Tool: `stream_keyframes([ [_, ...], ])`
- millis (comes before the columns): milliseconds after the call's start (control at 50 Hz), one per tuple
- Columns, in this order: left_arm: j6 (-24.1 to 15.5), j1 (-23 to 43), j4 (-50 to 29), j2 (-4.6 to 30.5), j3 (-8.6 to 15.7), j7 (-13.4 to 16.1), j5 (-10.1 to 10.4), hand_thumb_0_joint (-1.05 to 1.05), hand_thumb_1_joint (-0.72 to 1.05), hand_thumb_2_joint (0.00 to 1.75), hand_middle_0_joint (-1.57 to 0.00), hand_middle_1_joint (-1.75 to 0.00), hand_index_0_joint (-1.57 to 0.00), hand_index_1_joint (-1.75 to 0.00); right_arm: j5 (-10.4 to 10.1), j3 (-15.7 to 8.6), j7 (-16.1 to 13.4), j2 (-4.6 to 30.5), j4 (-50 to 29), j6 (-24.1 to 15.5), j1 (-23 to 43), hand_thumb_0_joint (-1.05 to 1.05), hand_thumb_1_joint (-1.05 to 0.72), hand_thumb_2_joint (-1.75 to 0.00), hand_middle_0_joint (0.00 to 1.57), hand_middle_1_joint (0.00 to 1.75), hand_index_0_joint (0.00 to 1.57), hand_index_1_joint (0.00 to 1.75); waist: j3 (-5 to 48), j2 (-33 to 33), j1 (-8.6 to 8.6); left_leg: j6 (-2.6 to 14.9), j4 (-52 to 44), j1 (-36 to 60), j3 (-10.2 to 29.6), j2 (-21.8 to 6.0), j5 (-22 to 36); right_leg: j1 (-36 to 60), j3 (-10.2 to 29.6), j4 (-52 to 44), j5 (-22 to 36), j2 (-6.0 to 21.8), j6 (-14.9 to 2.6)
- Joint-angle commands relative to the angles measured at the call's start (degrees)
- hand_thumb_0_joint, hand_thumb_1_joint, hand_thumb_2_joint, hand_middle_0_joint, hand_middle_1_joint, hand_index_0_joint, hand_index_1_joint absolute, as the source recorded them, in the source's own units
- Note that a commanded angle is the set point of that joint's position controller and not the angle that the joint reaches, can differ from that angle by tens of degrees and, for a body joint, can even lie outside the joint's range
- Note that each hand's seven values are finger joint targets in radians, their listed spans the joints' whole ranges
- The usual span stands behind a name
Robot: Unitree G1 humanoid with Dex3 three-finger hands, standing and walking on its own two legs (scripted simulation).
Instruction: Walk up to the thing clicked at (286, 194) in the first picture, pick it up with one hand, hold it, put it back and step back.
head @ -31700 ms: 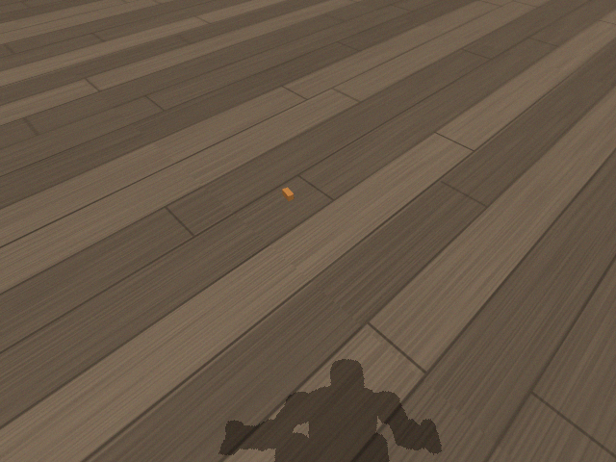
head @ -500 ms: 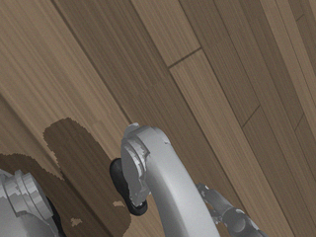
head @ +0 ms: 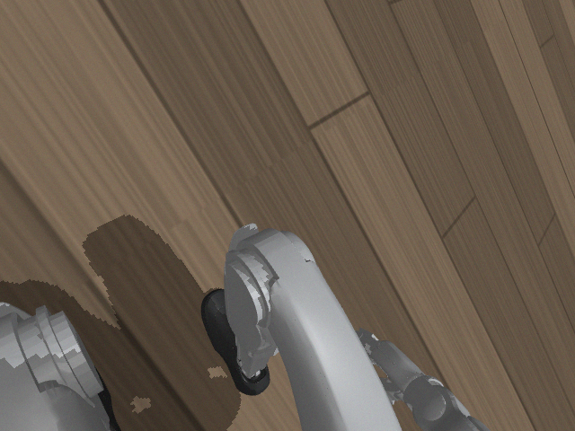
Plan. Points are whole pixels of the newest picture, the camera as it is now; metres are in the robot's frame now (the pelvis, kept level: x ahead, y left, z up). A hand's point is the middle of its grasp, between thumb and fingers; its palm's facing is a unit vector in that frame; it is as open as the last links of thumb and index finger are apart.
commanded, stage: rest palm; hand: left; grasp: from above
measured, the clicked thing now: out of the picture +0.50 +0.44 -0.30
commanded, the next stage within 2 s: none
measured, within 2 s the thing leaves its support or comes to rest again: neither
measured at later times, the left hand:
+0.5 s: hand out of the picture +0.45 +0.40 -0.23, palm faces -0.45 -0.13 -0.88, open 12.4 cm
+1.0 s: hand out of the picture +0.45 +0.41 -0.23, palm faces -0.45 -0.14 -0.88, open 11.8 cm
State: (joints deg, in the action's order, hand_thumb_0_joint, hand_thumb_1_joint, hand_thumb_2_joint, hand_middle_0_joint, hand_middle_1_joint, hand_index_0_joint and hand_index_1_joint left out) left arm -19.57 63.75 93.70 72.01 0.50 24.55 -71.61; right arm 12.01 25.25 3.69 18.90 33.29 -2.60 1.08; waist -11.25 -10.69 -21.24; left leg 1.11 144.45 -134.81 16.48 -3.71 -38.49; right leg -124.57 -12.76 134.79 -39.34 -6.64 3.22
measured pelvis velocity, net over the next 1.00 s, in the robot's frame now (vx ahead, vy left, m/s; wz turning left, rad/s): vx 0.00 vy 0.00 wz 0.00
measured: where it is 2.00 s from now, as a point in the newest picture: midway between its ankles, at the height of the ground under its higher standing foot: (177, 394)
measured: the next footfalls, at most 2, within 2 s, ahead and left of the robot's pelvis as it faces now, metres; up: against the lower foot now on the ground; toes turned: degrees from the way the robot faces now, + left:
none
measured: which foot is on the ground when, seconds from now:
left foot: down 0.00-1.00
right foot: down 0.00-1.00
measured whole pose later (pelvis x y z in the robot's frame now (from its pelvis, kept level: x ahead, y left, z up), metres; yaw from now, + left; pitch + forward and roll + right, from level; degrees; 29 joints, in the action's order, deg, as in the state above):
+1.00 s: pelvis +0.00 +0.00 +0.00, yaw +0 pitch +26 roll -16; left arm -20.4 63.1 92.2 72.4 1.1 23.9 -71.5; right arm 12.5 26.2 3.7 19.2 32.4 -2.1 0.8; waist -11.9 -11.3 -21.3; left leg 1.3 144.4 -134.6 16.7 -3.6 -38.4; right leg -124.1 -13.0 134.4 -39.2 -6.6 3.3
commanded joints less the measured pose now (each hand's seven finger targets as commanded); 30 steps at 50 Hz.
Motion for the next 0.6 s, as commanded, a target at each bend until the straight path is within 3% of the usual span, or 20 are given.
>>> stream_keyframes([
  [0, -0.15, 12.1, -6.43, 15.5, 1.19, 1.06, 1.71, 0.0, -0.29, 0.75, -0.29, -0.82, -0.29, -0.82, -0.05, -5.73, -1.3, 19.37, 0.54, 0.16, -8.81, 0.0, -0.92, -0.91, 0.2, 0.3, 0.2, 0.3, 34.85, 35.09, -2.43, -0.28, -13.83, 30.96, -3.81, -2.34, 10.66, 15.9, -3.45, -11.85, 14.37, -1.22, -4.17],
  [140, -1.23, 12.26, -8.58, 15.77, 1.47, 0.76, 1.9, 0.0, -0.28, 0.74, -0.3, -0.81, -0.3, -0.81, 0.4, -5.1, -1.25, 19.45, 0.04, 0.64, -8.76, 0.0, -0.92, -0.91, 0.2, 0.3, 0.2, 0.3, 37.44, 35.28, -2.77, -0.13, -13.43, 33.0, -3.63, -2.48, 13.6, 18.21, -3.56, -11.76, 16.41, -1.47, -3.99],
  [160, -1.4, 12.36, -8.88, 16.89, 2.44, 1.02, 2.19, 0.0, -0.27, 0.73, -0.31, -0.8, -0.32, -0.79, 0.33, -5.18, -1.3, 19.6, 0.3, 0.76, -8.48, 0.0, -0.92, -0.91, 0.2, 0.3, 0.2, 0.3, 37.72, 35.37, -2.18, -0.27, -13.67, 33.21, -3.48, -2.49, 14.08, 18.01, -3.75, -11.81, 16.63, -1.35, -3.94],
  [320, -1.1, 12.17, -8.26, 16.78, 2.46, 2.16, 0.99, 0.0, -0.23, 0.7, -0.33, -0.77, -0.34, -0.77, 0.62, -5.05, -1.08, 19.63, 0.5, 0.96, -8.75, 0.0, -0.92, -0.91, 0.2, 0.3, 0.2, 0.3, 36.73, 37.25, -2.46, -0.5, -13.83, 34.49, -3.53, -2.7, 15.93, 17.2, -3.64, -11.54, 17.61, -1.34, -4.05],
  [400, -0.82, 11.92, -7.06, 15.29, 1.36, 2.12, 1.03, 0.0, -0.22, 0.69, -0.35, -0.76, -0.35, -0.76, 0.51, -5.31, -1.04, 19.65, 0.02, 0.85, -8.67, 0.0, -0.92, -0.91, 0.2, 0.3, 0.2, 0.3, 35.99, 36.24, -2.74, -0.49, -14.12, 33.38, -3.21, -2.65, 13.28, 16.04, -4.04, -11.5, 15.71, -1.52, -4.32],
  [580, -0.46, 12.33, -7.4, 15.94, 1.76, 1.71, 1.64, 0.0, -0.18, 0.66, -0.36, -0.76, -0.37, -0.75, 0.34, -5.26, -1.22, 19.64, -0.05, 0.44, -8.74, 0.0, -0.92, -0.91, 0.2, 0.3, 0.2, 0.3, 36.19, 35.89, -2.67, -0.36, -13.96, 32.1, -3.62, -2.47, 12.76, 16.84, -3.73, -11.84, 15.74, -1.42, -4.13],
])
